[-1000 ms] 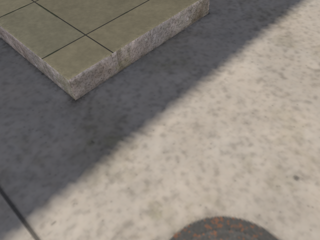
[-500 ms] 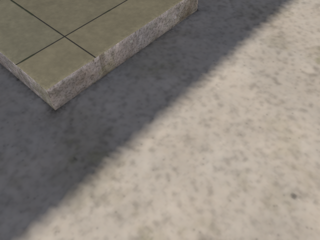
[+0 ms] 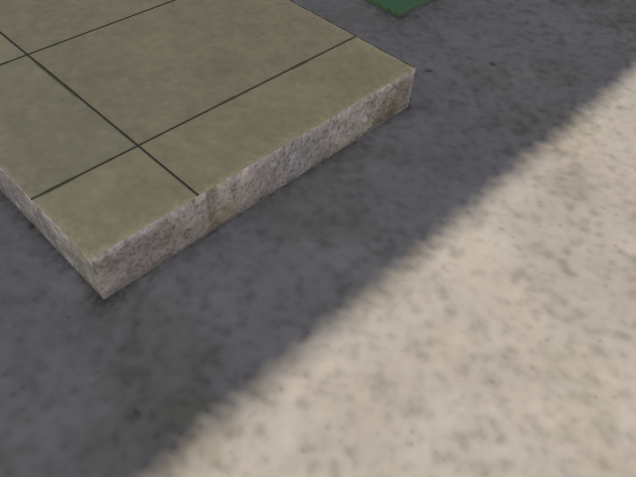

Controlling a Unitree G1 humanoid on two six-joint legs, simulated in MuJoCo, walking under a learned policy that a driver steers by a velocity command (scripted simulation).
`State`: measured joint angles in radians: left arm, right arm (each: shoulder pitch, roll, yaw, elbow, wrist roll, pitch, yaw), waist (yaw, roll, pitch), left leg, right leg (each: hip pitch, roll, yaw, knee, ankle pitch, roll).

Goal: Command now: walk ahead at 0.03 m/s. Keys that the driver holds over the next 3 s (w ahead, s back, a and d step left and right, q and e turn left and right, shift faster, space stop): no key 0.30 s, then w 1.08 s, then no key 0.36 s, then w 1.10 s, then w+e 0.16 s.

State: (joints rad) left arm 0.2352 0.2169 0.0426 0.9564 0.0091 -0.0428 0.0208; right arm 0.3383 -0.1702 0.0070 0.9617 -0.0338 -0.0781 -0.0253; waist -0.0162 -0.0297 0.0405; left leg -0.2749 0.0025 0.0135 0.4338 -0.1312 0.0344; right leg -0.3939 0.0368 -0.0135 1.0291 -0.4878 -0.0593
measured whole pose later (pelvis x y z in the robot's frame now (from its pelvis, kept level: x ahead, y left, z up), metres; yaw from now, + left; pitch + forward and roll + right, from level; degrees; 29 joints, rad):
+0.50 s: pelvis +0.04 -0.02 +0.01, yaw +2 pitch -1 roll -4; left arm 0.38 0.14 0.03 1.07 0.02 -0.03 0.00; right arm 0.37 -0.18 0.01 1.11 -0.02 -0.03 -0.02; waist 0.01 0.06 -0.02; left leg -0.21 0.05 -0.06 0.43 -0.27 0.03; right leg -0.22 0.08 -0.10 0.72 -0.20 -0.09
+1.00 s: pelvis +0.27 -0.05 -0.02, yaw +0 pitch +0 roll -1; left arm 0.58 0.18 0.02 1.15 -0.02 -0.13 0.03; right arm 0.06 -0.22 -0.06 0.92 -0.04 -0.11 0.01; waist 0.04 0.03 0.06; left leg -0.43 -0.05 0.10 0.48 0.03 0.10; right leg 0.10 0.08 -0.05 0.71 -0.28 -0.09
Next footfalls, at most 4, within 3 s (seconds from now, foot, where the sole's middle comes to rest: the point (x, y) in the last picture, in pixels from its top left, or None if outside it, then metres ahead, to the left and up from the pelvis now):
0.98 left None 0.43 0.01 -0.78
1.44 right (411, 430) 0.62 -0.23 -0.78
1.92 left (329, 412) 0.66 -0.05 -0.78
2.38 right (409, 304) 0.96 -0.27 -0.78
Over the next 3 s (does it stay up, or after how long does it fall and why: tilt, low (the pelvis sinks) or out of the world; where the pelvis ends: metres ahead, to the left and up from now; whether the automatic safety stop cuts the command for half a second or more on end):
stays up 1.12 -0.17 -0.02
